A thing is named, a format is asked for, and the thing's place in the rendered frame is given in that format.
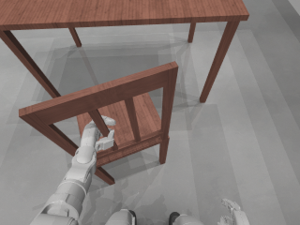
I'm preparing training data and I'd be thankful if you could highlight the table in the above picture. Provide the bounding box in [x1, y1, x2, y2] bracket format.
[0, 0, 249, 103]

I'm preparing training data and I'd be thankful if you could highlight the robot right thigh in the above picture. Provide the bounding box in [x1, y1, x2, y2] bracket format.
[172, 216, 204, 225]

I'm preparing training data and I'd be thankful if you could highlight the robot right foot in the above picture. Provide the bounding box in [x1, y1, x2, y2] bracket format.
[169, 212, 180, 225]

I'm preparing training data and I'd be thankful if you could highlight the left robot hand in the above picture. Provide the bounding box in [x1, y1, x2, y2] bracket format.
[80, 115, 116, 152]

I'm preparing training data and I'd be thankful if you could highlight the left robot forearm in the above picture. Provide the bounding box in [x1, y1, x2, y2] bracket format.
[29, 145, 97, 225]

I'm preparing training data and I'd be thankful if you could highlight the chair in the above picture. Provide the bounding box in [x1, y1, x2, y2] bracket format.
[19, 61, 179, 186]

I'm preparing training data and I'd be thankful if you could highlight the right robot hand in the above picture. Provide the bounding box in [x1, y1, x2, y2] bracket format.
[217, 198, 251, 225]

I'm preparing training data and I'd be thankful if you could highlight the left robot upper arm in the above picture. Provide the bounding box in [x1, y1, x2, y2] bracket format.
[32, 213, 79, 225]

